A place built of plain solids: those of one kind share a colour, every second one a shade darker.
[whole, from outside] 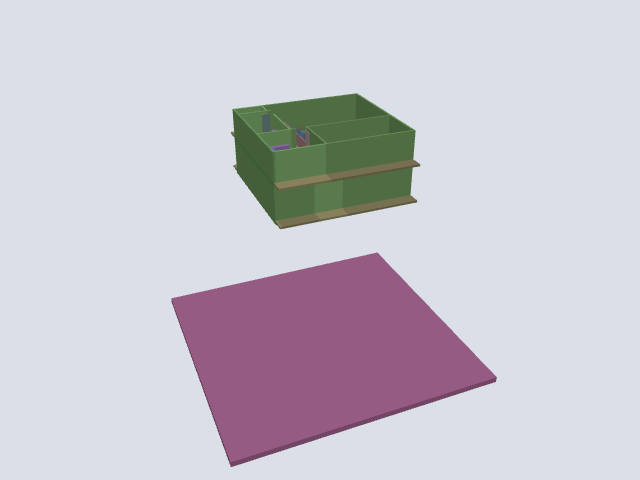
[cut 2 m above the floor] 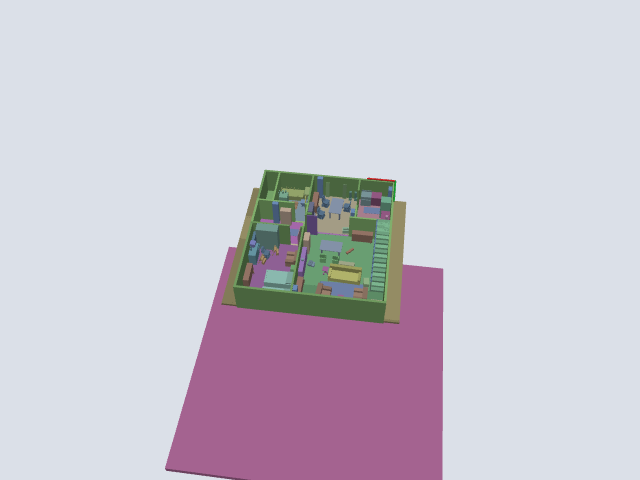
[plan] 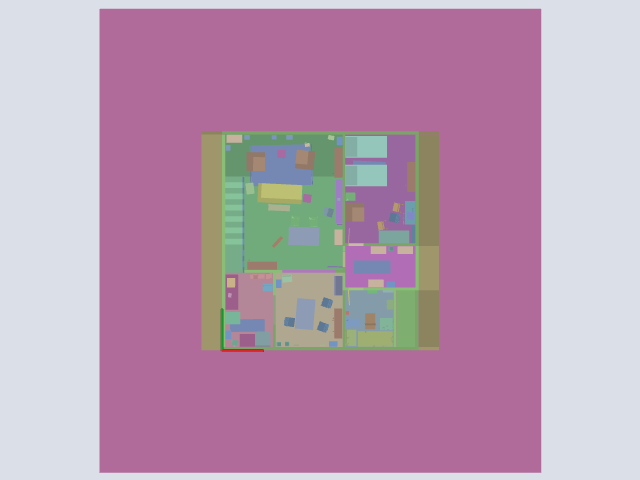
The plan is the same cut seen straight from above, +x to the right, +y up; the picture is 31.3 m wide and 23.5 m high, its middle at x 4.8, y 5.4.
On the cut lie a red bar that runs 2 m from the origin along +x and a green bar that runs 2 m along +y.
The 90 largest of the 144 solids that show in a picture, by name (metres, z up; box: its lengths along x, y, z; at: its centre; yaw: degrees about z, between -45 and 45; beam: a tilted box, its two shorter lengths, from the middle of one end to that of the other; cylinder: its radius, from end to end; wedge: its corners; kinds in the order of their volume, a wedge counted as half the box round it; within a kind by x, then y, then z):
{
 "under_1": {"box": [21.63, 22.72, 0.5], "at": [4.82, 5.36, -15.41]},
 "wall_1": {"box": [0.16, 2.11, 2.21], "at": [0.08, 1.22, 3.99]},
 "wall_2": {"box": [0.16, 10.4, 2.89], "at": [0.08, 5.36, 1.14]},
 "wall_3": {"box": [0.16, 8.16, 2.21], "at": [0.08, 6.48, 3.99]},
 "wall_4": {"box": [0.13, 2.11, 2.21], "at": [1.36, 1.22, 3.99]},
 "wall_5": {"box": [1.94, 0.13, 2.89], "at": [1.98, 3.87, 1.14]},
 "wall_6": {"box": [0.13, 1.1, 2.89], "at": [2.56, 0.71, 1.14]},
 "wall_7": {"box": [0.13, 1.11, 2.89], "at": [2.56, 3.25, 1.14]},
 "wall_8": {"box": [3.72, 0.13, 2.21], "at": [4.18, 2.56, 3.99]},
 "wall_9": {"box": [9.63, 0.16, 5.4], "at": [4.82, 0.08, 2.4]},
 "wall_10": {"box": [9.63, 0.16, 5.4], "at": [4.82, 10.64, 2.4]},
 "wall_11": {"box": [0.13, 2.33, 2.21], "at": [5.97, 1.32, 3.99]},
 "wall_12": {"box": [0.13, 2.78, 2.89], "at": [5.97, 1.55, 1.14]},
 "wall_13": {"box": [0.13, 6.63, 2.21], "at": [5.97, 7.25, 3.99]},
 "wall_14": {"box": [0.13, 5.32, 2.89], "at": [5.97, 7.9, 1.14]},
 "wall_15": {"box": [3.72, 0.13, 2.21], "at": [7.77, 3.87, 3.99]},
 "wall_16": {"box": [2.7, 0.13, 2.89], "at": [8.28, 3.0, 1.14]},
 "wall_17": {"box": [2.7, 0.13, 2.89], "at": [8.28, 5.17, 1.14]},
 "wall_18": {"box": [0.13, 2.78, 2.89], "at": [8.47, 1.55, 1.14]},
 "wall_19": {"box": [0.16, 2.78, 2.89], "at": [9.55, 1.55, 1.14]},
 "wall_20": {"box": [0.16, 3.64, 2.21], "at": [9.55, 1.98, 3.99]},
 "wall_21": {"box": [0.16, 2.04, 2.89], "at": [9.55, 4.09, 1.14]},
 "wall_22": {"box": [0.16, 6.63, 2.21], "at": [9.55, 7.25, 3.99]},
 "wall_23": {"box": [0.16, 5.32, 2.89], "at": [9.55, 7.9, 1.14]},
 "stair_1": {"box": [0.85, 0.83, 2.71], "at": [0.58, 4.22, 1.05]},
 "stair_2": {"box": [0.85, 1.11, 2.55], "at": [0.58, 4.35, 0.97]},
 "stair_3": {"box": [0.85, 1.38, 2.39], "at": [0.58, 4.49, 0.89]},
 "stair_4": {"box": [0.85, 1.66, 2.22], "at": [0.58, 4.63, 0.81]},
 "stair_5": {"box": [0.85, 1.94, 2.06], "at": [0.58, 4.77, 0.73]},
 "stair_6": {"box": [0.85, 2.22, 1.9], "at": [0.58, 4.91, 0.65]},
 "stair_7": {"box": [0.85, 2.49, 1.74], "at": [0.58, 5.05, 0.57]},
 "stair_8": {"box": [0.85, 2.77, 1.58], "at": [0.58, 5.18, 0.49]},
 "stair_9": {"box": [0.85, 3.05, 1.42], "at": [0.58, 5.32, 0.41]},
 "stair_10": {"box": [0.85, 3.32, 1.26], "at": [0.58, 5.46, 0.33]},
 "stair_11": {"box": [0.85, 3.6, 1.1], "at": [0.58, 5.6, 0.25]},
 "stair_12": {"box": [0.85, 3.88, 0.94], "at": [0.58, 5.74, 0.17]},
 "stair_13": {"box": [0.85, 4.15, 0.78], "at": [0.58, 5.88, 0.09]},
 "stair_14": {"box": [0.85, 4.43, 0.62], "at": [0.58, 6.02, 0.01]},
 "stair_15": {"box": [0.85, 4.71, 0.46], "at": [0.58, 6.15, -0.07]},
 "floor_living_1": {"box": [5.75, 2.05, 0.5], "at": [3.04, 9.53, -0.25]},
 "floor_living_2": {"box": [4.9, 4.58, 0.5], "at": [3.46, 6.22, -0.25]},
 "floor_bedroom_1": {"box": [3.43, 5.32, 0.5], "at": [7.75, 7.9, -0.25]},
 "floor_dining_1": {"box": [3.28, 3.64, 0.5], "at": [4.27, 1.98, -0.25]},
 "upper_floor_next_1": {"box": [1.0, 10.4, 0.16], "at": [-0.5, 5.36, -0.08]},
 "upper_floor_next_2": {"box": [1.0, 2.78, 0.16], "at": [10.13, 1.55, -0.08]},
 "upper_floor_next_3": {"box": [1.0, 3.64, 0.16], "at": [10.13, 1.98, 2.81]},
 "upper_floor_next_4": {"box": [1.0, 2.04, 0.16], "at": [10.13, 4.09, -0.08]},
 "upper_floor_next_5": {"box": [1.0, 6.63, 0.16], "at": [10.13, 7.25, 2.81]},
 "upper_floor_next_6": {"box": [1.0, 5.32, 0.16], "at": [10.13, 7.9, -0.08]},
 "floor_kitchen_1": {"box": [2.34, 3.64, 0.5], "at": [1.33, 1.98, -0.25]},
 "floor_hall_1": {"box": [3.43, 2.04, 0.5], "at": [7.75, 4.09, -0.25]},
 "floor_bath_1": {"box": [2.37, 2.78, 0.5], "at": [7.22, 1.55, -0.25]},
 "flat_shelf_1": {"box": [0.76, 0.39, 1.46], "at": [0.61, 10.36, 0.73]},
 "flat_shelf_2": {"box": [0.39, 0.76, 1.46], "at": [5.71, 5.53, 0.73]},
 "flat_shelf_3": {"box": [0.76, 0.39, 1.46], "at": [7.54, 3.27, 0.73]},
 "flat_shelf_4": {"box": [0.76, 0.39, 1.46], "at": [7.67, 4.91, 0.73]},
 "flat_shelf_5": {"box": [0.76, 0.39, 1.46], "at": [8.97, 4.91, 0.73]},
 "fixture_wardrobe_bedroom_1": {"box": [1.49, 0.63, 2.2], "at": [8.42, 5.55, 1.05]},
 "child_bed_1": {"box": [2.06, 1.06, 0.4], "at": [7.05, 8.56, 0.38]},
 "child_bed_2": {"box": [2.06, 1.06, 0.4], "at": [7.05, 9.96, 0.38]},
 "cube_shelf_1": {"box": [1.46, 0.39, 0.76], "at": [1.96, 4.14, 0.38]},
 "cube_shelf_2": {"box": [0.39, 1.46, 0.76], "at": [5.7, 1.31, 0.38]},
 "cube_shelf_3": {"box": [0.39, 1.46, 0.76], "at": [5.71, 9.18, 0.38]},
 "cube_shelf_4": {"box": [0.39, 1.46, 0.76], "at": [9.27, 8.49, 0.38]},
 "bookcase_1": {"box": [0.31, 2.14, 1.15], "at": [5.74, 7.29, 0.57]},
 "bookcase_2": {"box": [0.31, 2.14, 1.15], "at": [6.21, 1.29, 3.46]},
 "floor_abst_1": {"box": [0.93, 2.78, 0.5], "at": [9.01, 1.55, -0.25]},
 "billy_1": {"box": [0.28, 0.42, 2.02], "at": [0.31, 0.76, 1.01]},
 "billy_2": {"box": [0.28, 0.42, 2.02], "at": [2.78, 3.26, 1.01]},
 "billy_3": {"box": [0.42, 0.28, 2.02], "at": [5.45, 0.31, 1.01]},
 "billy_4": {"box": [0.28, 0.42, 2.02], "at": [5.76, 10.25, 1.01]},
 "billy_5": {"box": [0.42, 0.28, 2.02], "at": [8.26, 3.22, 1.01]},
 "armchair_club_1": {"box": [0.9, 0.92, 0.35], "at": [1.66, 9.24, 0.24], "yaw": -0.7},
 "armchair_club_2": {"box": [0.9, 0.92, 0.35], "at": [4.07, 9.32, 0.24], "yaw": -5.4},
 "armchair_club_3": {"box": [0.9, 0.92, 0.35], "at": [6.52, 6.76, 0.24]},
 "sofa_1": {"box": [2.16, 0.23, 0.39], "at": [2.82, 7.31, 0.65], "yaw": -2.7},
 "sofa_2": {"box": [2.16, 0.93, 0.34], "at": [2.84, 7.67, 0.28], "yaw": -2.7},
 "fridge_flat_1": {"box": [0.73, 0.6, 1.66], "at": [0.54, 1.58, 0.83]},
 "chest_drawers_1": {"box": [0.5, 1.15, 0.99], "at": [9.21, 6.74, 0.5]},
 "bathtub_1": {"box": [1.7, 0.76, 0.41], "at": [7.51, 0.55, 0.2]},
 "wall_band_1": {"box": [9.63, 0.16, 0.31], "at": [4.82, 0.08, 2.73]},
 "range_cooker_1": {"box": [0.76, 0.65, 0.94], "at": [2.0, 0.49, 0.47]},
 "rug_1": {"box": [2.9, 2.0, 0.08], "at": [2.9, 9.06, -0.03], "yaw": 1.3},
 "stair_guard_1": {"box": [4.9, 0.08, 0.94], "at": [3.46, 3.89, 3.36]},
 "counter_run_1": {"box": [0.75, 0.61, 0.78], "at": [1.25, 0.47, 0.49]},
 "basin_vanity_1": {"box": [0.53, 0.8, 0.82], "at": [6.32, 0.61, 0.41]},
 "china_cabinet_1": {"box": [0.33, 0.95, 1.07], "at": [5.74, 3.16, 1.36]},
 "washer_1": {"box": [0.62, 0.6, 0.87], "at": [8.05, 1.28, 0.44]},
 "leaning_mirror_1": {"box": [0.2, 0.83, 1.12], "at": [9.37, 5.67, 0.56]},
 "floor_gap_living_dining_1": {"box": [2.63, 0.13, 0.5], "at": [4.26, 3.87, -0.25]}
}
